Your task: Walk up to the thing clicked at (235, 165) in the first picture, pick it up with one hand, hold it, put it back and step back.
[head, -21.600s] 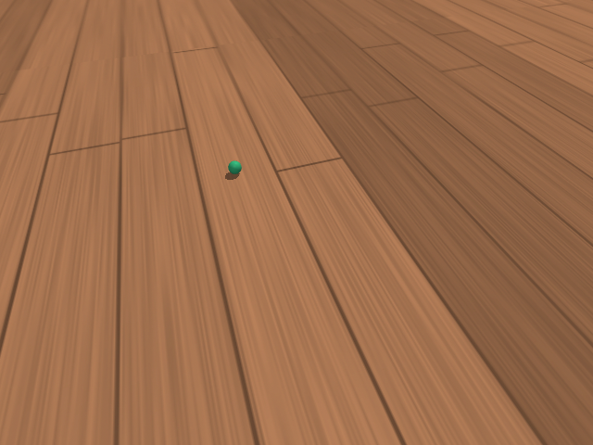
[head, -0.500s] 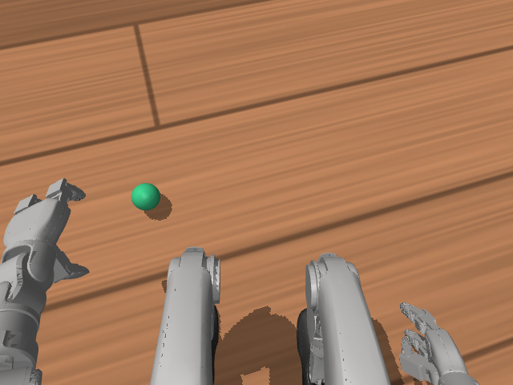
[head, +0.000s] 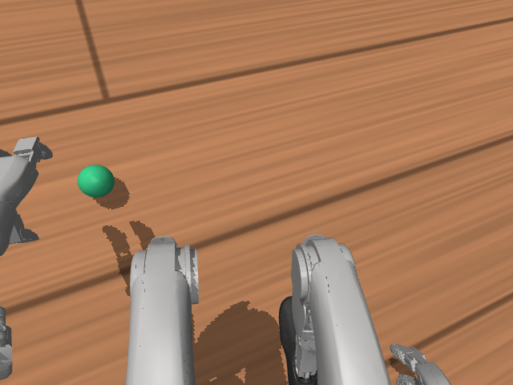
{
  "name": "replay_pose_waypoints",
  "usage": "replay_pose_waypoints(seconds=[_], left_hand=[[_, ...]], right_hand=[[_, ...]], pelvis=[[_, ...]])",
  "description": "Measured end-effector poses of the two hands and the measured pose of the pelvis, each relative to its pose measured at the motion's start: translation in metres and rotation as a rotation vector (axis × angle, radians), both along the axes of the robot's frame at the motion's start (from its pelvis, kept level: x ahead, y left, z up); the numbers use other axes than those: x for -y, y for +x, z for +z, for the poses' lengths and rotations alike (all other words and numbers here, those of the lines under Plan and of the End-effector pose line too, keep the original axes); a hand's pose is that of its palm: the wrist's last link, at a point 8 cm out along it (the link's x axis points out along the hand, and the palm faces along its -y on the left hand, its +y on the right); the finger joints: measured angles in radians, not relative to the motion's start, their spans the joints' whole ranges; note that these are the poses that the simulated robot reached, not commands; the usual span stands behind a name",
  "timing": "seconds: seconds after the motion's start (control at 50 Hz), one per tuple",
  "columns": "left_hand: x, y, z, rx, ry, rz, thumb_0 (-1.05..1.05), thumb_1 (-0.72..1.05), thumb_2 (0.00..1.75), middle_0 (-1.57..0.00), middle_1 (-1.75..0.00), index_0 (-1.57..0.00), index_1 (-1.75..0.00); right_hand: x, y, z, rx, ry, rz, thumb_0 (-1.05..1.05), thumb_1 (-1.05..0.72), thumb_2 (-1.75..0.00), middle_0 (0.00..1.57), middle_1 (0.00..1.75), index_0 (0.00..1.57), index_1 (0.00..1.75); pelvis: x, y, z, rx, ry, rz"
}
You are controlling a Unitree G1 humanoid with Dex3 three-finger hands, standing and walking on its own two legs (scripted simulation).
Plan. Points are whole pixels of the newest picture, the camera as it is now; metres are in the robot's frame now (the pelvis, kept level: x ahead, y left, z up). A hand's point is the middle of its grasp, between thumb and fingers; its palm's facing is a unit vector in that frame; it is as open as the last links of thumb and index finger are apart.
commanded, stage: rise first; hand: left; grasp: from above
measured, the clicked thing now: (96, 181) +0.48 +0.34 -0.32
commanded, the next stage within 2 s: approach in 0.48 s
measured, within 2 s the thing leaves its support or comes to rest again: neither
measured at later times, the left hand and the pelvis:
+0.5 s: hand (40, 188) +0.41 +0.38 -0.18, palm faces -0.43 -0.11 -0.90, open 14.1 cm; pelvis +0.01 +0.00 -0.03, yaw -2 degrees
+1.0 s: hand (104, 151) +0.50 +0.30 -0.20, palm faces -0.33 -0.08 -0.94, open 14.0 cm; pelvis +0.01 +0.00 -0.04, yaw -3 degrees
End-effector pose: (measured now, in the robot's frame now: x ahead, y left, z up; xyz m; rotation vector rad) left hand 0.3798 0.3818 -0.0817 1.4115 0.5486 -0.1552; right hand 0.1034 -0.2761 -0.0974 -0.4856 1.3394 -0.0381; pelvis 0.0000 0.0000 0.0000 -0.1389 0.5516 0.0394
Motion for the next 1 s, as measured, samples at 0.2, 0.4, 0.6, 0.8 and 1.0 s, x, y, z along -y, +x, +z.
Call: replay_pose_waypoints(seconds=[0.2, 0.4, 0.6, 0.8, 1.0], left_hand=[[0.002, 0.020, -0.022, -0.001, 0.048, -0.034, 0.00, -0.48, 0.98, -0.12, -0.93, -0.11, -0.94], [0.002, 0.034, -0.035, -0.005, 0.049, -0.054, 0.00, -0.49, 0.98, -0.12, -0.95, -0.11, -0.96], [0.002, 0.042, -0.048, 0.002, 0.048, -0.050, 0.00, -0.52, 1.01, -0.09, -1.00, -0.08, -1.00], [0.025, 0.065, -0.063, 0.000, 0.050, -0.109, 0.00, -0.52, 0.99, -0.08, -1.02, -0.08, -1.01], [0.084, 0.117, -0.063, 0.121, 0.045, -0.129, 0.00, -0.51, 0.98, -0.09, -1.04, -0.09, -1.03]], right_hand=[[-0.007, 0.012, -0.017, -0.023, 0.010, 0.025, 0.01, -0.89, -0.90, 0.21, 0.30, 0.20, 0.30], [-0.009, 0.007, -0.025, -0.065, 0.003, 0.026, 0.00, -0.90, -0.90, 0.21, 0.30, 0.20, 0.30], [-0.003, -0.002, -0.028, -0.110, -0.013, 0.023, 0.00, -0.90, -0.90, 0.21, 0.30, 0.20, 0.30], [0.000, -0.011, -0.028, -0.116, -0.030, 0.025, 0.00, -0.90, -0.90, 0.21, 0.30, 0.20, 0.30], [0.001, -0.040, -0.019, -0.105, -0.038, -0.058, 0.00, -0.91, -0.90, 0.20, 0.30, 0.20, 0.30]], pelvis=[[-0.001, 0.005, -0.014, -0.006, -0.007, -0.008], [-0.001, 0.010, -0.023, -0.009, -0.014, -0.018], [0.000, 0.012, -0.029, -0.008, -0.016, -0.028], [0.001, 0.012, -0.037, -0.004, -0.016, -0.035], [0.001, 0.013, -0.037, -0.019, -0.018, -0.045]])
